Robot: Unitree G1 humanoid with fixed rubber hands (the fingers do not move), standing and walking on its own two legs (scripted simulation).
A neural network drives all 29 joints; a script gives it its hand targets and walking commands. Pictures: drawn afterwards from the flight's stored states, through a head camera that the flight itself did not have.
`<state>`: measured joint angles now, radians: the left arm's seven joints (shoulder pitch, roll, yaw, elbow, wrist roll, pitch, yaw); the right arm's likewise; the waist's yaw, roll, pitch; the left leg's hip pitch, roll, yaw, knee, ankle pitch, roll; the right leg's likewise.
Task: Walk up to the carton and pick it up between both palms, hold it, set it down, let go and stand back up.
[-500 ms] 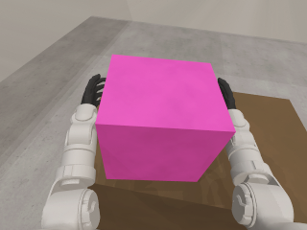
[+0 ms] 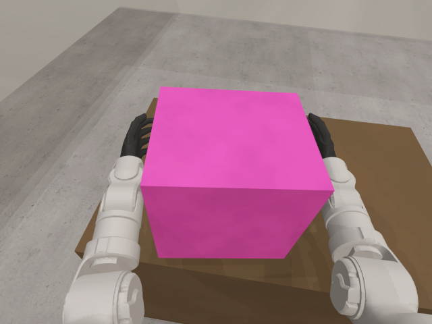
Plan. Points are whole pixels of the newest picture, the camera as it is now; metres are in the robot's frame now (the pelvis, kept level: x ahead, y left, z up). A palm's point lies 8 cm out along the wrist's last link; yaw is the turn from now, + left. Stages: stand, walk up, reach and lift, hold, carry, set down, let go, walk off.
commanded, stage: set down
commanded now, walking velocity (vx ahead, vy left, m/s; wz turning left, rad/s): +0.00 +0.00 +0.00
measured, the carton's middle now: (225, 177) +0.37 -0.03 +0.06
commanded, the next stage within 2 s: none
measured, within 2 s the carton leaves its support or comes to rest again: rests again in 1.00 s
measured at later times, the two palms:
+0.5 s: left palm (140, 161) +0.40 +0.14 +0.09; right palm (323, 163) +0.38 -0.22 +0.09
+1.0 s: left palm (144, 169) +0.40 +0.14 +0.07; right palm (322, 168) +0.38 -0.22 +0.07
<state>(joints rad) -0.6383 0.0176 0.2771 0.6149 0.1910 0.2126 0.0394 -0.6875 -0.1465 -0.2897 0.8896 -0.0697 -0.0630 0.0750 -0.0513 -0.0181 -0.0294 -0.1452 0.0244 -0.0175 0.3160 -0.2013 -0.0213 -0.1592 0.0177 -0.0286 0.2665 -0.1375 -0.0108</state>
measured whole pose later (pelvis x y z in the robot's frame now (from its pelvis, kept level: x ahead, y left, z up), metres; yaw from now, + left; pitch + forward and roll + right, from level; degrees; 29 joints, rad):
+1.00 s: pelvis -0.01 +0.00 +0.00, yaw -1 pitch +7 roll +0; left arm -0.67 0.01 0.30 0.84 0.18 0.01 0.07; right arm -0.70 -0.14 -0.41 1.00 -0.18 -0.18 0.12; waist -0.04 0.00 -0.07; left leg -0.26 0.03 0.01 0.32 -0.19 -0.02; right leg -0.29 0.01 -0.04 0.30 -0.13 -0.01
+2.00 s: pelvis -0.01 +0.00 +0.00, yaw -1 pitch +7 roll +0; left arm -0.69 0.00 0.39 0.92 0.25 -0.12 0.03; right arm -0.71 -0.11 -0.49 1.00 -0.28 -0.25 0.13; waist -0.04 -0.01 -0.04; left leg -0.25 0.03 0.03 0.31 -0.18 -0.02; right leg -0.29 0.01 -0.05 0.29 -0.12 -0.02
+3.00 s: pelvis -0.05 -0.02 -0.03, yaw -3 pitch +22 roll +1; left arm -0.95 0.28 -0.08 1.26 -0.33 -0.18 0.08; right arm -0.98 -0.44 0.17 1.26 0.49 -0.15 0.09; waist 0.02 -0.01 -0.26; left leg -0.76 0.04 0.01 0.61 -0.24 -0.04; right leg -0.82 0.02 -0.02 0.61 -0.17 -0.04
